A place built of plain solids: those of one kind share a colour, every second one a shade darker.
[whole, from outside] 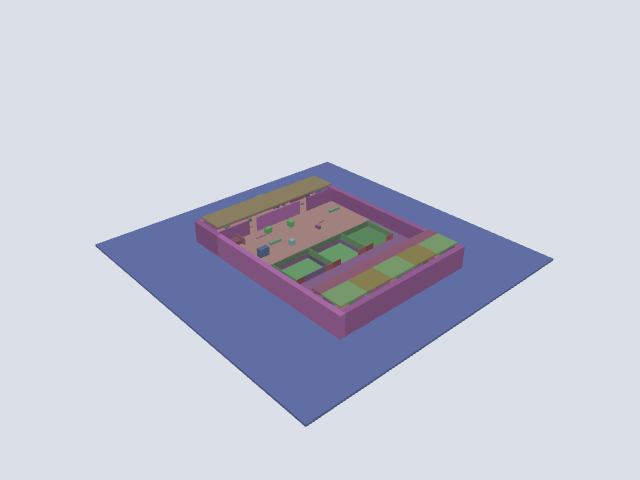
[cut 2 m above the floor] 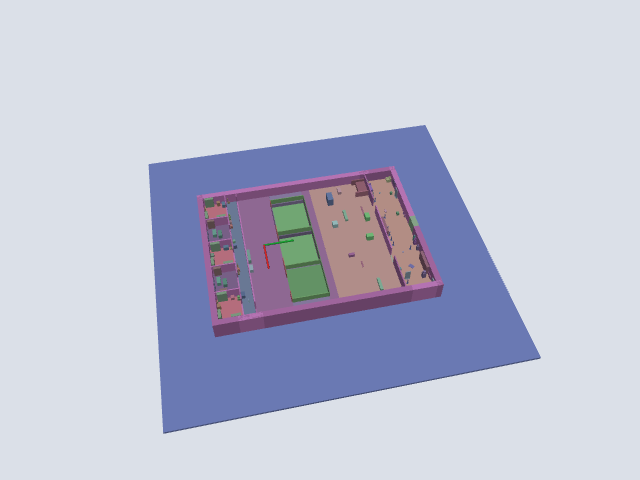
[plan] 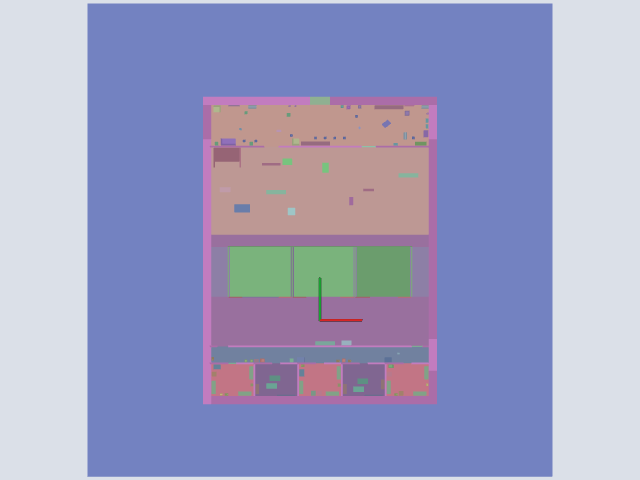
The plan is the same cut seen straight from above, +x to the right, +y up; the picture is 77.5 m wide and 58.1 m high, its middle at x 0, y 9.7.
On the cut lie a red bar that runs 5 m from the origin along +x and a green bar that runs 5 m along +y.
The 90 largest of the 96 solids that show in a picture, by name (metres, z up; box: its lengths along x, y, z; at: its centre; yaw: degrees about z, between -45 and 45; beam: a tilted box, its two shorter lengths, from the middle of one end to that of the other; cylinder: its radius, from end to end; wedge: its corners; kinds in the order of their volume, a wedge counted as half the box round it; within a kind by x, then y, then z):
{
 "ground_under_all_1": {"box": [56.29, 57.28, 0.4], "at": [0.0, 9.69, -0.75]},
 "wall_1": {"box": [1.0, 5.85, 4.16], "at": [-13.65, -7.25, 1.48]},
 "wall_2": {"box": [1.0, 3.85, 4.16], "at": [-13.65, -4.21, 1.48]},
 "wall_3": {"box": [1.0, 25.98, 4.16], "at": [-13.65, 8.91, 1.48]},
 "wall_4": {"box": [1.0, 6.95, 4.16], "at": [-13.65, 23.57, 1.48]},
 "wall_5": {"box": [7.1, 1.0, 4.16], "at": [-10.6, -9.68, 1.48]},
 "wall_6": {"box": [6.61, 0.2, 4.16], "at": [-10.05, 21.0, 1.48]},
 "wall_7": {"box": [0.2, 4.25, 4.16], "at": [-7.95, -7.25, 1.48]},
 "wall_8": {"box": [12.95, 1.0, 4.16], "at": [-7.68, 26.55, 1.48]},
 "wall_9": {"box": [7.1, 1.0, 4.16], "at": [-5.3, -9.68, 1.48]},
 "wall_10": {"box": [0.2, 4.25, 4.16], "at": [-2.65, -7.25, 1.48]},
 "wall_11": {"box": [7.1, 1.0, 4.16], "at": [0.0, -9.68, 1.48]},
 "wall_12": {"box": [22.2, 0.2, 4.16], "at": [0.0, -3.18, 1.48]},
 "wall_13": {"box": [10.08, 0.2, 4.16], "at": [0.0, 21.0, 1.48]},
 "wall_14": {"box": [0.2, 4.25, 4.16], "at": [2.65, -7.25, 1.48]},
 "wall_15": {"box": [7.1, 1.0, 4.16], "at": [5.3, -9.68, 1.48]},
 "wall_16": {"box": [12.95, 1.0, 4.16], "at": [7.68, 26.55, 1.48]},
 "wall_17": {"box": [0.2, 4.25, 4.16], "at": [7.95, -7.25, 1.48]},
 "wall_18": {"box": [6.61, 0.2, 4.16], "at": [10.05, 21.0, 1.48]},
 "wall_19": {"box": [7.1, 1.0, 4.16], "at": [10.6, -9.68, 1.48]},
 "wall_20": {"box": [1.0, 5.85, 4.16], "at": [13.65, -7.25, 1.48]},
 "wall_21": {"box": [1.0, 3.85, 4.16], "at": [13.65, -4.21, 1.48]},
 "wall_22": {"box": [1.0, 25.98, 4.16], "at": [13.65, 8.91, 1.48]},
 "wall_23": {"box": [1.0, 6.95, 4.16], "at": [13.65, 23.57, 1.48]},
 "floor_yard_1": {"box": [26.5, 10.65, 1.39], "at": [0.0, 15.68, 0.1]},
 "floor_walkway_1": {"box": [26.5, 6.0, 1.39], "at": [0.0, -0.18, 0.1]},
 "floor_walkway_2": {"box": [26.5, 1.5, 1.39], "at": [0.0, 9.6, 0.1]},
 "floor_lobby_1": {"box": [26.5, 5.15, 1.39], "at": [0.0, 23.57, 0.1]},
 "floor_plot_1": {"box": [7.35, 6.03, 0.6], "at": [-7.22, 5.83, -0.3]},
 "floor_plot_2": {"box": [7.2, 6.03, 0.6], "at": [0.45, 5.83, -0.3]},
 "floor_plot_3": {"box": [6.45, 6.03, 1.39], "at": [7.67, 5.83, 0.1]},
 "floor_store_1": {"box": [5.3, 4.05, 1.39], "at": [-10.6, -7.25, 0.1]},
 "floor_store_2": {"box": [5.3, 4.05, 1.39], "at": [0.0, -7.25, 0.1]},
 "floor_store_3": {"box": [5.3, 4.05, 1.39], "at": [10.6, -7.25, 0.1]},
 "floor_back_corridor_1": {"box": [26.5, 2.05, 1.39], "at": [0.0, -4.21, 0.1]},
 "floor_class_1": {"box": [5.3, 4.05, 1.39], "at": [-5.3, -7.25, 0.1]},
 "floor_class_2": {"box": [5.3, 4.05, 1.39], "at": [5.3, -7.25, 0.1]},
 "floor_baulk_1": {"box": [2.35, 6.03, 1.39], "at": [-12.07, 5.83, 0.1]},
 "floor_baulk_2": {"box": [0.4, 6.03, 1.39], "at": [-3.35, 5.83, 0.1]},
 "floor_baulk_3": {"box": [0.4, 6.03, 1.39], "at": [4.25, 5.83, 0.1]},
 "floor_baulk_4": {"box": [2.35, 6.03, 1.39], "at": [12.07, 5.83, 0.1]},
 "ceil_lobby_1": {"box": [26.5, 5.15, 0.3], "at": [0.0, 23.57, 4.34]},
 "ceil_store_1": {"box": [5.3, 4.05, 0.3], "at": [-10.6, -7.25, 4.19]},
 "ceil_store_2": {"box": [5.3, 4.05, 0.3], "at": [0.0, -7.25, 4.19]},
 "ceil_store_3": {"box": [5.3, 4.05, 0.3], "at": [10.6, -7.25, 4.19]},
 "ceil_back_corridor_1": {"box": [26.5, 2.05, 0.3], "at": [0.0, -4.21, 4.19]},
 "shelves_store_1": {"box": [0.5, 1.6, 2.0], "at": [-12.87, -8.13, 1.79]},
 "shelves_store_2": {"box": [1.6, 0.5, 2.0], "at": [-9.1, -8.9, 1.79]},
 "shelves_store_3": {"box": [0.5, 1.6, 2.0], "at": [-8.33, -6.38, 1.79]},
 "shelves_store_4": {"box": [0.5, 1.6, 2.0], "at": [-2.27, -8.13, 1.79]},
 "shelves_store_5": {"box": [1.6, 0.5, 2.0], "at": [1.5, -8.9, 1.79]},
 "shelves_store_6": {"box": [0.5, 1.6, 2.0], "at": [2.27, -6.38, 1.79]},
 "shelves_store_7": {"box": [0.5, 1.6, 2.0], "at": [8.33, -8.13, 1.79]},
 "shelves_store_8": {"box": [1.6, 0.5, 2.0], "at": [12.1, -8.9, 1.79]},
 "shelves_store_9": {"box": [0.5, 1.6, 2.0], "at": [12.87, -6.38, 1.79]},
 "ceil_class_1": {"box": [5.3, 4.05, 0.3], "at": [-5.3, -7.25, 4.19]},
 "ceil_class_2": {"box": [5.3, 4.05, 0.3], "at": [5.3, -7.25, 4.19]},
 "door_leaf_1": {"box": [2.4, 0.97, 4.66], "at": [0.0, 26.57, 1.73]},
 "rail_baulk_1": {"box": [0.12, 6.03, 2.44], "at": [-11.1, 5.84, 0.62]},
 "rail_baulk_2": {"box": [0.12, 6.03, 2.44], "at": [-3.35, 5.84, 0.62]},
 "rail_baulk_3": {"box": [0.12, 6.03, 2.44], "at": [4.25, 5.84, 0.62]},
 "rail_baulk_4": {"box": [0.12, 6.03, 2.44], "at": [11.1, 5.84, 0.62]},
 "rail_far_1": {"box": [22.32, 0.12, 2.44], "at": [0.0, 8.91, 0.62]},
 "lockers_lobby_1": {"box": [3.5, 0.5, 1.8], "at": [-0.55, 21.38, 1.69]},
 "lockers_lobby_2": {"box": [3.5, 0.5, 1.8], "at": [8.35, 25.77, 1.69]},
 "bay_hall_1": {"box": [0.2, 2.4, 1.21], "at": [-12.8, 19.67, 1.39]},
 "bay_hall_2": {"box": [2.95, 1.7, 0.7], "at": [-11.23, 20.02, 1.14]},
 "bay_hall_3": {"box": [0.2, 2.4, 1.21], "at": [-9.65, 19.67, 1.39]},
 "cupboard_class_1": {"box": [0.45, 1.2, 1.91], "at": [-7.59, -8.33, 1.74]},
 "cupboard_class_2": {"box": [0.45, 1.2, 1.91], "at": [3.0, -8.33, 1.74]},
 "cupboard_class_3": {"box": [0.45, 1.2, 1.91], "at": [7.59, -7.78, 1.74]},
 "roller_hall_1": {"box": [1.9, 1.0, 1.5], "at": [-9.42, 13.52, 1.54]},
 "table_class_1": {"box": [1.3, 0.66, 0.74], "at": [-5.86, -7.98, 1.16]},
 "table_class_2": {"box": [1.3, 0.66, 0.74], "at": [-5.46, -7.04, 1.16]},
 "table_class_3": {"box": [1.3, 0.66, 0.74], "at": [4.68, -8.37, 1.16]},
 "table_class_4": {"box": [1.3, 0.66, 0.74], "at": [5.17, -7.39, 1.16]},
 "pallet_hall_1": {"box": [1.2, 0.8, 1.0], "at": [-3.95, 19.18, 1.29]},
 "pallet_hall_2": {"box": [0.8, 1.2, 1.0], "at": [0.66, 18.44, 1.29]},
 "rail_end_1": {"box": [1.64, 0.12, 2.44], "at": [-10.22, 2.76, 0.62]},
 "rail_end_2": {"box": [1.74, 0.12, 2.44], "at": [3.32, 2.76, 0.62]},
 "rail_end_3": {"box": [1.74, 0.12, 2.44], "at": [5.18, 2.76, 0.62]},
 "rail_line_1": {"box": [4.4, 0.12, 2.44], "at": [-7.2, 2.76, 0.62]},
 "pipes_hall_1": {"box": [2.4, 0.5, 0.46], "at": [-5.31, 15.49, 1.01]},
 "pipes_hall_2": {"box": [2.4, 0.5, 0.46], "at": [10.69, 17.52, 1.01]},
 "board_stack_walkway_1": {"box": [2.4, 0.5, 0.91], "at": [0.61, -2.8, 1.24]},
 "step_strewn_mat_1": {"box": [0.95, 0.63, 1.42], "at": [8.04, 23.75, 0.11], "yaw": 36.9},
 "big_bag_hall_1": {"box": [0.92, 0.92, 0.91], "at": [-3.44, 13.16, 1.24]},
 "crate_walkway_1": {"box": [1.2, 0.6, 0.76], "at": [3.2, -2.75, 1.16]},
 "sofa_lobby_1": {"box": [1.8, 0.86, 0.33], "at": [-11.1, 21.56, 1.05]},
 "barrow_hall_1": {"box": [1.3, 0.62, 0.62], "at": [-11.49, 15.78, 1.1]}
}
